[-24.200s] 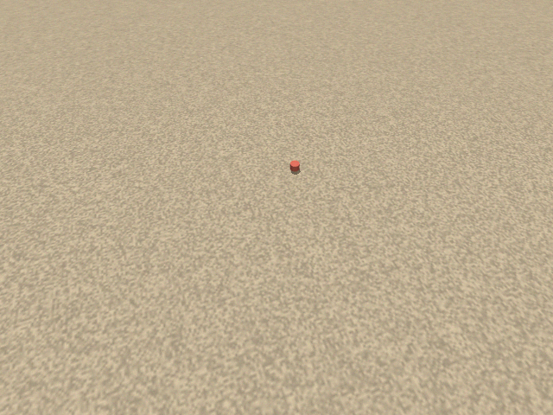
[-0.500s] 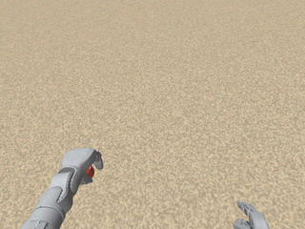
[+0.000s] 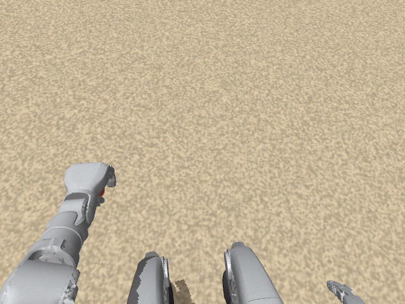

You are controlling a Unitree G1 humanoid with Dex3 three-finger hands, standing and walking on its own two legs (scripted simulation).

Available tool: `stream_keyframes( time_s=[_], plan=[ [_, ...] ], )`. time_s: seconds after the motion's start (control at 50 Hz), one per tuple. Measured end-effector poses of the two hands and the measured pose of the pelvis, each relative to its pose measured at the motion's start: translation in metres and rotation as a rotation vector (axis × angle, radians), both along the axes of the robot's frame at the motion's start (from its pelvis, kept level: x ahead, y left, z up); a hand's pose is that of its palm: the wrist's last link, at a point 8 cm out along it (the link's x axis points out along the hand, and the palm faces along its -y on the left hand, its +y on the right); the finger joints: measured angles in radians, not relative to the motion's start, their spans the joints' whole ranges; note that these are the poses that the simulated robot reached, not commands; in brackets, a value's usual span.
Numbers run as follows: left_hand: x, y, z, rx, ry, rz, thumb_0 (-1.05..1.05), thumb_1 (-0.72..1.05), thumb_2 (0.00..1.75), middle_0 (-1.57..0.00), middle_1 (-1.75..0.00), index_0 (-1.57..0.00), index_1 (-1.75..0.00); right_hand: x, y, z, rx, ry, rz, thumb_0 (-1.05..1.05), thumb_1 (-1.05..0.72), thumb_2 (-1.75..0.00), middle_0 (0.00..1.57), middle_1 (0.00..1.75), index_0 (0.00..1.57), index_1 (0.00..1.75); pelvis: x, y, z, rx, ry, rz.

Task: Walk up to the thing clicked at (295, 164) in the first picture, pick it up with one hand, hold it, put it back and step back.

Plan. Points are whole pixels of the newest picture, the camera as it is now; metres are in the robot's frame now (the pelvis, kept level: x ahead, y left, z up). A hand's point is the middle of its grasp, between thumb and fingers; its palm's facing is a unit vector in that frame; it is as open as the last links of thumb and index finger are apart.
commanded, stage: crouch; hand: left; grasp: from above
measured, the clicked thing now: (92, 188) +0.40 +0.24 -0.14
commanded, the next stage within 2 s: lower in 1.36 s
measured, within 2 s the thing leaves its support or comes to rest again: neither
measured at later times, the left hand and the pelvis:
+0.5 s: hand (113, 207) +0.40 +0.24 -0.34, palm faces -0.44 +0.00 -0.90, open 5.6 cm; pelvis -0.03 +0.01 -0.18, yaw -1 degrees
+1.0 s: hand (119, 208) +0.42 +0.25 -0.43, palm faces -0.46 -0.02 -0.89, open 5.5 cm; pelvis -0.04 +0.00 -0.26, yaw -3 degrees
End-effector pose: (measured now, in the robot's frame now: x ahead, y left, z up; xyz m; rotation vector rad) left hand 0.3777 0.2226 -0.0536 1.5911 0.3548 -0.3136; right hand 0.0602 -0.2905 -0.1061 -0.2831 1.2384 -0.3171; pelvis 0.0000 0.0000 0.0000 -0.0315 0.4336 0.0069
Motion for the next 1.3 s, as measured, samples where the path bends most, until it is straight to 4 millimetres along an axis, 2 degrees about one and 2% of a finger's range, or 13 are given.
stream_keyframes(
  time_s=[0.12, 0.22, 0.4, 0.54, 0.7, 0.92, 1.1, 1.3],
  plan=[
    [0.013, 0.003, -0.059, 0.002, -0.008, 0.019, -0.08, 0.43, 0.30, -0.77, -0.37, -1.03, -0.42, -0.030, 0.012, -0.057, 0.007, 0.065, -0.028, 0.00, -0.90, -0.90, 0.20, 0.30, 0.21, 0.29, -0.012, 0.006, -0.051, -0.012, 0.085, -0.005],
    [0.017, 0.010, -0.108, -0.004, 0.026, 0.037, -0.08, 0.43, 0.31, -0.78, -0.36, -1.02, -0.42, -0.041, 0.026, -0.099, 0.037, 0.094, -0.017, 0.00, -0.90, -0.90, 0.20, 0.30, 0.21, 0.29, -0.020, 0.009, -0.089, -0.020, 0.139, -0.005],
    [0.024, 0.019, -0.193, -0.034, 0.052, 0.017, -0.09, 0.44, 0.29, -0.78, -0.35, -1.06, -0.41, -0.038, 0.032, -0.161, 0.058, 0.119, 0.065, 0.00, -0.90, -0.90, 0.21, 0.30, 0.21, 0.29, -0.027, 0.009, -0.152, -0.040, 0.209, 0.003],
    [0.032, 0.021, -0.239, -0.038, 0.030, 0.021, -0.11, 0.45, 0.28, -0.79, -0.34, -1.09, -0.40, -0.032, 0.022, -0.194, 0.047, 0.130, 0.120, 0.00, -0.90, -0.90, 0.21, 0.30, 0.21, 0.29, -0.031, 0.006, -0.189, -0.050, 0.223, 0.005],
    [0.042, 0.023, -0.272, -0.036, 0.028, 0.050, -0.10, 0.44, 0.28, -0.79, -0.34, -1.11, -0.41, -0.038, 0.011, -0.219, 0.037, 0.152, 0.136, 0.00, -0.91, -0.90, 0.20, 0.30, 0.21, 0.29, -0.036, 0.002, -0.220, -0.053, 0.218, -0.006],
    [0.051, 0.025, -0.307, -0.044, 0.049, 0.050, -0.11, 0.46, 0.27, -0.79, -0.34, -1.10, -0.40, -0.063, 0.009, -0.247, 0.052, 0.210, 0.119, 0.00, -0.91, -0.90, 0.20, 0.30, 0.21, 0.29, -0.040, 0.000, -0.253, -0.058, 0.203, -0.017],
    [0.052, 0.025, -0.330, -0.044, 0.058, 0.040, -0.12, 0.47, 0.25, -0.79, -0.34, -1.09, -0.38, -0.078, 0.013, -0.269, 0.071, 0.236, 0.119, 0.00, -0.91, -0.90, 0.20, 0.30, 0.21, 0.29, -0.043, -0.001, -0.277, -0.060, 0.184, -0.022],
    [0.057, 0.026, -0.347, -0.049, 0.045, 0.043, -0.11, 0.47, 0.22, -0.80, -0.32, -1.08, -0.36, -0.083, 0.014, -0.287, 0.075, 0.244, 0.137, 0.00, -0.91, -0.90, 0.20, 0.30, 0.21, 0.30, -0.044, -0.001, -0.297, -0.067, 0.165, -0.031]
  ],
)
